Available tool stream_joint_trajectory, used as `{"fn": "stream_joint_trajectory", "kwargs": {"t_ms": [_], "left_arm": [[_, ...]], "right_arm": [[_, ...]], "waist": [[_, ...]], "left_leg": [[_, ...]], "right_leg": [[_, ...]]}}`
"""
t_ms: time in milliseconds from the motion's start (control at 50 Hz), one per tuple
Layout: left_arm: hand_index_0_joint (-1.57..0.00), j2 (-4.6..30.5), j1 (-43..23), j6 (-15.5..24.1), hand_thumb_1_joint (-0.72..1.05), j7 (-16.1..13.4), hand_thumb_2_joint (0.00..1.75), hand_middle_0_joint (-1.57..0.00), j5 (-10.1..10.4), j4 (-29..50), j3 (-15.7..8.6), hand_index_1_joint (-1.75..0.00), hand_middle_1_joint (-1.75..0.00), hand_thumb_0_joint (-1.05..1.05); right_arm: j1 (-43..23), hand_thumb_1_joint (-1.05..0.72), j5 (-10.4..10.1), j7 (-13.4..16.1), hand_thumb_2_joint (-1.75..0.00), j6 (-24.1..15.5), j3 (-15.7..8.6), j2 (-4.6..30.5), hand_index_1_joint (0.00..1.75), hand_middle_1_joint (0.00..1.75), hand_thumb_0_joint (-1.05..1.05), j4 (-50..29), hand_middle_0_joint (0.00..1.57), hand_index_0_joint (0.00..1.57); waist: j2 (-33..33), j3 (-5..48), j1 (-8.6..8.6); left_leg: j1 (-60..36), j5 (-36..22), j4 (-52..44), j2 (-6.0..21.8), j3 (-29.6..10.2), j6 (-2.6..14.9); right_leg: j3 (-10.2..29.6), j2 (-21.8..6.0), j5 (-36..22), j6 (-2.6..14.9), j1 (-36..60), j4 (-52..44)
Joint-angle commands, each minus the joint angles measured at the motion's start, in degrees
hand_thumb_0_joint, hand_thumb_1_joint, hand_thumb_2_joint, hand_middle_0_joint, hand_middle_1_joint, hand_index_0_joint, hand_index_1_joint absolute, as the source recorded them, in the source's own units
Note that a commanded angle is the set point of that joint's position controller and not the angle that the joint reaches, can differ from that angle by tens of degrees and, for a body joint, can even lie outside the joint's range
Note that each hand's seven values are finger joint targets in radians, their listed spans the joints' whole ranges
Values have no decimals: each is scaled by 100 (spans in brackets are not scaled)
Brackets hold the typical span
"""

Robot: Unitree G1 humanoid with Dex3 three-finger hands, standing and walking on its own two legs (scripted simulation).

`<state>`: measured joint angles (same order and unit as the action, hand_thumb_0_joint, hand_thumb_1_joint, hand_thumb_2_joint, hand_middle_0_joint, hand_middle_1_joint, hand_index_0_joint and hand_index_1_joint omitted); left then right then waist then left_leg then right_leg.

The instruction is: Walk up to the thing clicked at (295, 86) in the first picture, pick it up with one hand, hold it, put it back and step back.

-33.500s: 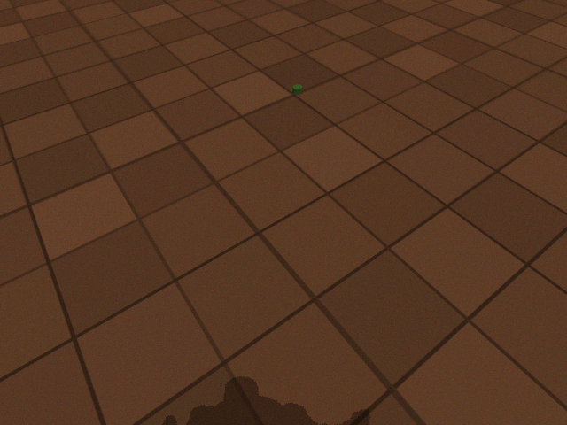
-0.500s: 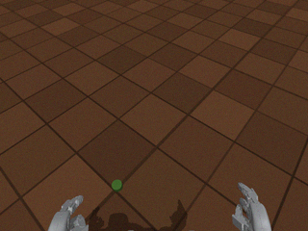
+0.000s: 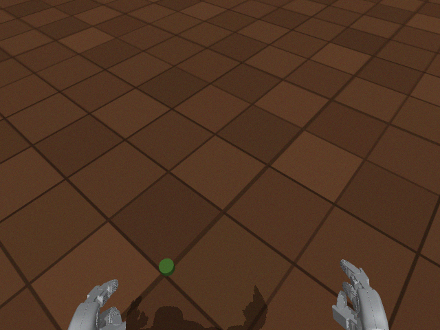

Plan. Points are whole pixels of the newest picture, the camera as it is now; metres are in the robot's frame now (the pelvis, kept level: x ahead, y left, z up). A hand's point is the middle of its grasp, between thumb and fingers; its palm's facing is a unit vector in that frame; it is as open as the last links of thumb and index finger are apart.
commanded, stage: home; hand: left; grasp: from above
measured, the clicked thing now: (166, 267) +0.50 +0.24 -0.70
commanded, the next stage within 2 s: stand in 0.14 s
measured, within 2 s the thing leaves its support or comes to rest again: neither
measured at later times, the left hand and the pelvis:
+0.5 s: hand out of the picture +0.11 +0.24 -0.10, palm faces +0.02 -0.94 -0.35, open 7.3 cm; pelvis -0.02 +0.01 +0.03, yaw +0 degrees
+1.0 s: hand out of the picture +0.03 +0.25 -0.10, palm faces +0.04 -0.94 -0.33, open 7.3 cm; pelvis -0.01 +0.01 +0.06, yaw +0 degrees
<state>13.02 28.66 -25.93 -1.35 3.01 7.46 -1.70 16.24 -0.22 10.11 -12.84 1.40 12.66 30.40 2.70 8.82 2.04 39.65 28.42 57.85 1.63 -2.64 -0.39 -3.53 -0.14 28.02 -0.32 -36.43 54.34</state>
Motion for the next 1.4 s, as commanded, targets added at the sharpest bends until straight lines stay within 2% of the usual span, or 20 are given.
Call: {"fn": "stream_joint_trajectory", "kwargs": {"t_ms": [0, 20, 80, 200, 220, 240, 260, 280, 320, 400, 440, 500, 600, 680, 760, 820, 980, 1080, 1280, 1380], "left_arm": [[-20, 621, -133, 296, 90, -32, 90, -20, -24, 1101, -396, -30, -30, 0], [-20, 568, -134, 301, 90, -20, 90, -20, -34, 1016, -308, -30, -30, 0], [-20, 606, -154, 300, 90, -28, 90, -20, -29, 1119, -372, -30, -30, 0], [-20, 567, -48, 297, 90, -27, 90, -20, -11, 1047, -375, -30, -30, 0], [-20, 1081, -1821, 1486, 90, -236, 90, -20, -652, -964, -356, -30, -30, 0], [-20, 1180, -1242, 1867, 90, -197, 90, -20, -698, -1910, -475, -30, -30, 0], [-20, 1250, -1241, 2059, 90, -165, 90, -20, -759, -2171, -454, -30, -30, 0], [-20, 1255, -1360, 2158, 90, -117, 90, -20, -721, -2329, -407, -30, -30, 0], [-20, 1251, -1552, 2326, 90, -75, 90, -20, -680, -2795, -343, -30, -30, 0], [-20, 1170, -1769, 2433, 90, -84, 90, -20, -591, -3691, -361, -30, -30, 0], [-20, 1157, -1872, 2512, 90, -92, 90, -20, -584, -4046, -375, -30, -30, 0], [-20, 1129, -1854, 2574, 90, -100, 90, -20, -571, -4567, -358, -30, -30, 0], [-20, 1174, -1802, 2657, 90, -107, 90, -20, -528, -5325, -325, -30, -30, 0], [-20, 1251, -1838, 2684, 90, -116, 90, -20, -490, -5794, -292, -30, -30, 0], [-20, 1290, -1904, 2664, 90, -121, 90, -20, -480, -6175, -264, -30, -30, 0], [-20, 1310, -1921, 2675, 90, -115, 90, -20, -489, -6406, -240, -30, -30, 0], [-20, 1408, -2065, 2713, 90, -113, 90, -20, -475, -6764, -218, -30, -30, 0], [-20, 1417, -2053, 2674, 90, -83, 90, -20, -477, -6941, -193, -30, -30, 0], [-20, 1548, -2269, 2722, 90, -70, 90, -20, -436, -7041, -196, -30, -30, 0], [-20, 1541, -2345, 2697, 90, -55, 90, -20, -425, -7092, -182, -30, -30, 0]], "right_arm": [[-339, -90, -17, 99, -90, -321, -285, 700, 30, 30, 0, -881, 20, 20], [-351, -90, -21, 98, -90, -331, -281, 698, 30, 30, 0, -872, 20, 20], [-376, -90, -31, 98, -90, -330, -278, 695, 30, 30, 0, -914, 20, 20], [-357, -90, -31, 105, -90, -347, -271, 683, 30, 30, 0, -904, 20, 20], [-766, -90, 684, -237, -90, 261, -495, 1328, 30, 30, 0, 488, 20, 20], [-778, -90, 658, -395, -90, 491, -609, 1396, 30, 30, 0, 601, 20, 20], [-722, -90, 667, -513, -90, 594, -569, 1329, 30, 30, 0, 578, 20, 20], [-625, -90, 658, -596, -90, 680, -547, 1300, 30, 30, 0, 558, 20, 20], [-696, -90, 390, -791, -90, 728, -527, 1159, 30, 30, 0, 777, 20, 20], [-847, -90, 305, -930, -90, 824, -615, 1170, 30, 30, 0, 1144, 20, 20], [-827, -90, 340, -933, -90, 862, -621, 1219, 30, 30, 0, 1327, 20, 20], [-985, -90, 347, -913, -90, 927, -638, 1286, 30, 30, 0, 1527, 20, 20], [-902, -90, 290, -864, -90, 980, -613, 1347, 30, 30, 0, 1968, 20, 20], [-779, -90, 245, -826, -90, 1049, -585, 1378, 30, 30, 0, 2299, 20, 20], [-905, -90, 210, -821, -90, 1108, -582, 1427, 30, 30, 0, 2529, 20, 20], [-939, -90, 203, -826, -90, 1131, -564, 1429, 30, 30, 0, 2661, 20, 20], [-999, -90, 169, -835, -90, 1128, -533, 1444, 30, 30, 0, 2924, 20, 20], [-1115, -90, 170, -847, -90, 1155, -512, 1515, 30, 30, 0, 3012, 20, 20], [-1065, -90, 149, -855, -90, 1113, -450, 1549, 30, 30, 0, 3158, 20, 20], [-1144, -90, 140, -851, -90, 1131, -428, 1612, 30, 30, 0, 3198, 20, 20]], "waist": [[-2, 567, 45], [1, 485, 40], [13, 443, -13], [-9, 511, -1], [-187, -903, -400], [-606, -334, -413], [-734, -213, -323], [-488, -368, -218], [-321, -150, -323], [-467, -242, -385], [-268, -179, -359], [-41, -437, -423], [-113, -610, -390], [-202, -725, -294], [-176, -944, -308], [-153, -1071, -298], [-268, -959, -285], [-144, -1168, -316], [-292, -827, -259], [-232, -913, -267]], "left_leg": [[-660, -1528, -870, -135, 17, 118], [-599, -1410, -917, -137, -15, 113], [-589, -1205, -1002, -108, -41, 104], [-590, -1289, -912, -137, 14, 118], [-687, -2164, -1549, 115, -224, 388], [-1055, -2224, -1419, 41, -85, 458], [-1224, -2205, -1373, 5, -26, 457], [-1235, -1959, -1530, -9, -114, 444], [-1565, -1731, -1767, -12, -140, 446], [-1934, -1517, -2024, 2, -184, 396], [-2092, -1686, -2256, 93, -302, 431], [-2068, -1407, -2753, 250, -572, 449], [-2478, -2147, -3066, 304, -579, 387], [-2770, -2332, -3304, 298, -481, 323], [-2817, -1727, -3721, 328, -538, 272], [-2807, -1626, -3891, 330, -539, 248], [-3067, -2125, -4010, 363, -474, 222], [-2907, -1475, -4273, 378, -563, 196], [-3258, -2488, -4117, 422, -423, 198], [-3191, -2283, -4187, 419, -415, 170]], "right_leg": [[-25, 146, -1421, 32, 242, -874], [-36, 152, -1305, 38, 220, -870], [-60, 166, -1087, 50, 191, -872], [-36, 149, -1188, 38, 220, -888], [423, -307, -1190, 208, 1154, -1066], [748, -389, -1169, 437, 1335, -1276], [960, -491, -1201, 522, 1341, -1392], [891, -378, -1224, 500, 1184, -1440], [800, -474, -1391, 376, 1654, -1424], [829, -552, -1091, 271, 1634, -1910], [740, -513, -1331, 225, 1837, -1877], [561, -423, -1228, 158, 2023, -2054], [576, -513, -1787, 164, 2369, -2509], [602, -587, -2041, 145, 2597, -2892], [567, -568, -1657, 105, 2687, -3182], [582, -595, -1698, 83, 2805, -3346], [619, -687, -1991, 60, 3052, -3630], [529, -618, -1670, 49, 2962, -3684], [625, -748, -2272, 67, 3182, -3783], [611, -722, -2103, 68, 3163, -3837]]}}
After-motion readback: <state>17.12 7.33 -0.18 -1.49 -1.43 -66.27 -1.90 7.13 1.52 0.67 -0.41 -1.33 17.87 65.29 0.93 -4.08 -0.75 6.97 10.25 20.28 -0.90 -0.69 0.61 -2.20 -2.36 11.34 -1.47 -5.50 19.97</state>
